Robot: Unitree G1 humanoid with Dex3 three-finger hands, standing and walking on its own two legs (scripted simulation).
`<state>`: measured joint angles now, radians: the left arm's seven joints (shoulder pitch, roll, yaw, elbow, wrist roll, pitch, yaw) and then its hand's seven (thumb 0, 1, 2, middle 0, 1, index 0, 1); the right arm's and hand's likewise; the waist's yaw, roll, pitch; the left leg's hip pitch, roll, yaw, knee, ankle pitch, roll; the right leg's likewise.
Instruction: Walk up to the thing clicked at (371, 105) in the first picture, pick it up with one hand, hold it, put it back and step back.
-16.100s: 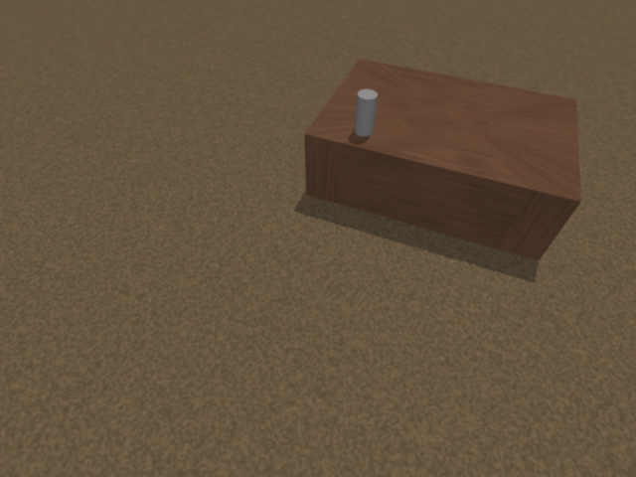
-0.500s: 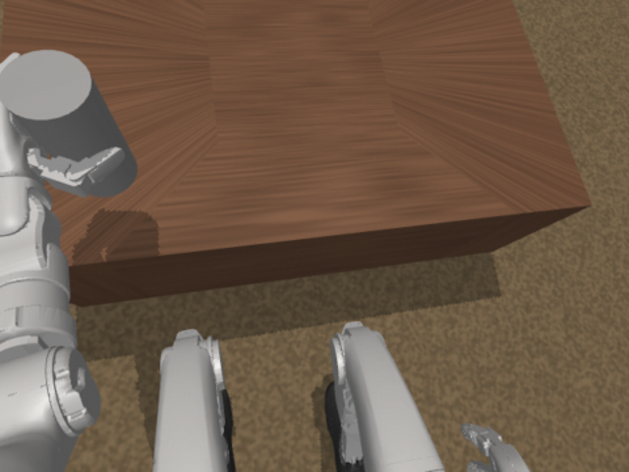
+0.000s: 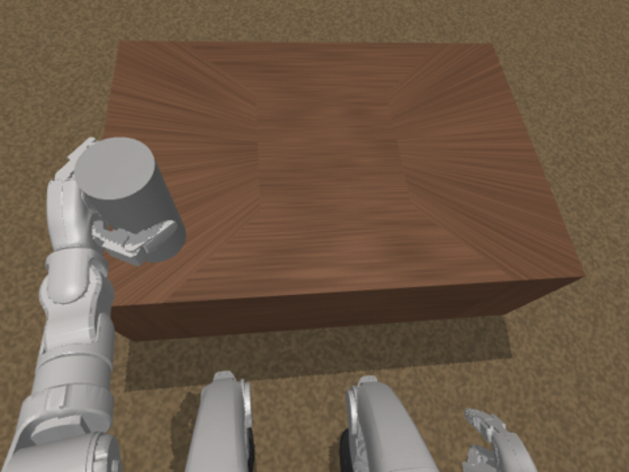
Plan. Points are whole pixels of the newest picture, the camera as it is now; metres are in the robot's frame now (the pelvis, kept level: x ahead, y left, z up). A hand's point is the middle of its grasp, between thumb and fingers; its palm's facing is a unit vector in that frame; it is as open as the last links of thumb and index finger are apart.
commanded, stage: lift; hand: left
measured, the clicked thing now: (139, 207) +0.43 +0.20 +0.02
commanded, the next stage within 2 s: hold in 1.06 s
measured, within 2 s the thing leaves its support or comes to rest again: neither
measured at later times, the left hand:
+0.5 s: hand (111, 206) +0.38 +0.19 +0.11, palm faces +0.15 -0.99 -0.01, open 10.8 cm
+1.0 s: hand (114, 196) +0.37 +0.18 +0.14, palm faces +0.14 -0.99 -0.01, open 10.8 cm
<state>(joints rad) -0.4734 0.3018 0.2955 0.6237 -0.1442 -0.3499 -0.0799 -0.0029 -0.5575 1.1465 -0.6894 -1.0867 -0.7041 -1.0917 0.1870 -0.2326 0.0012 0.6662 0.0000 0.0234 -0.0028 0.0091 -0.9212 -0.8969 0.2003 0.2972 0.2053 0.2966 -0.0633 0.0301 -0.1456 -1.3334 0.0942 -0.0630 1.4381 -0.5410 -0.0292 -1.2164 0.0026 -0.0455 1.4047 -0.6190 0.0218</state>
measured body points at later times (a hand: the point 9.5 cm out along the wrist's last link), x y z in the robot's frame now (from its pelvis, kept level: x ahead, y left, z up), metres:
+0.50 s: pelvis +0.02 +0.00 +0.07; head +0.10 +0.01 +0.51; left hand +0.37 +0.25 +0.11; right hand +0.15 -0.24 -0.05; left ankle +0.06 +0.13 -0.59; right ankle +0.02 -0.14 -0.58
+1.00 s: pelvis +0.03 -0.01 +0.10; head +0.10 +0.00 +0.54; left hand +0.36 +0.23 +0.14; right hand +0.16 -0.25 -0.02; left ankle +0.06 +0.13 -0.59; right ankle +0.02 -0.14 -0.59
